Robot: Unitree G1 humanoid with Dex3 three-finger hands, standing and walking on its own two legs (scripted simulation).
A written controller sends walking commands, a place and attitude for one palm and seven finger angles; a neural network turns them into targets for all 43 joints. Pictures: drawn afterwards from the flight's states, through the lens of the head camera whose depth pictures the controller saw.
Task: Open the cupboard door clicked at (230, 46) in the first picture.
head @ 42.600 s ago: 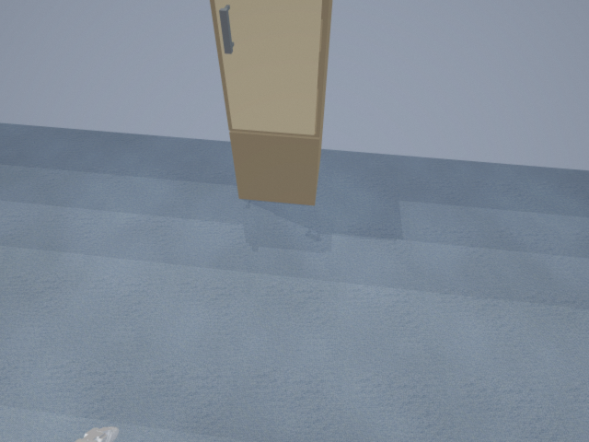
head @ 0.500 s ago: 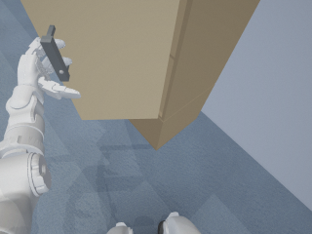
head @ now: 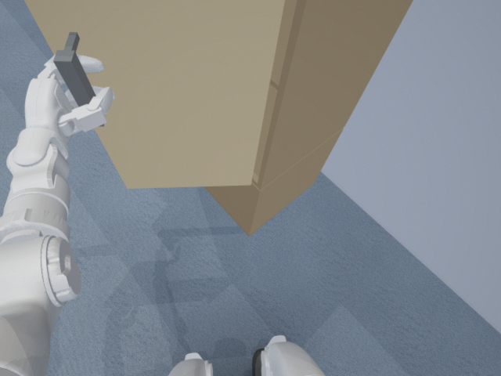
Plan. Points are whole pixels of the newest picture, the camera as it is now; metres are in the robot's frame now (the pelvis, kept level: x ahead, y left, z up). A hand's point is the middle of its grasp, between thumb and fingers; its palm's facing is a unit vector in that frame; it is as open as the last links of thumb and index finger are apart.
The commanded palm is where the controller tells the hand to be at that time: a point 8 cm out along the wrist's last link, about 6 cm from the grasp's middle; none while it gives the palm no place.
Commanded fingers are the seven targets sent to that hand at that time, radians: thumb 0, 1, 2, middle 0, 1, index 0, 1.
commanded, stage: close the thumb around the handle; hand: left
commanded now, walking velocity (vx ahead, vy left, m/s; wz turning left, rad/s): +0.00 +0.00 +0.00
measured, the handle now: (85, 82) +0.56 +0.22 +0.10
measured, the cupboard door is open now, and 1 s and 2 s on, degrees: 53 84 100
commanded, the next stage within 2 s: pull the door open along its arc in 0.14 s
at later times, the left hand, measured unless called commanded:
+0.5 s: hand (98, 113) +0.49 +0.19 +0.10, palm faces +0.00 -1.00 -0.01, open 5.7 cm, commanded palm +0.44 +0.24 +0.10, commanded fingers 0.00 0.90 0.90 -0.40 -1.35 -0.40 -1.35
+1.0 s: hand (140, 188) +0.36 +0.12 +0.10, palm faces +0.35 -0.93 +0.04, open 6.2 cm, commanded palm +0.30 +0.18 +0.10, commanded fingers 0.00 0.90 0.90 -0.40 -1.35 -0.40 -1.35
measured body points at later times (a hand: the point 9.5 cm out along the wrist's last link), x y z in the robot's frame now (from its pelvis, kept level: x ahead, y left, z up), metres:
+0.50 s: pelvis +0.01 +0.00 +0.01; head +0.11 +0.01 +0.45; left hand +0.49 +0.25 +0.10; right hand +0.02 -0.27 -0.10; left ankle -0.02 +0.07 -0.69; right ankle +0.04 -0.11 -0.69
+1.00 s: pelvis +0.02 -0.02 +0.02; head +0.05 -0.03 +0.47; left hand +0.34 +0.17 +0.10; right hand +0.19 -0.24 -0.07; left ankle -0.02 +0.07 -0.69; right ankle +0.04 -0.11 -0.69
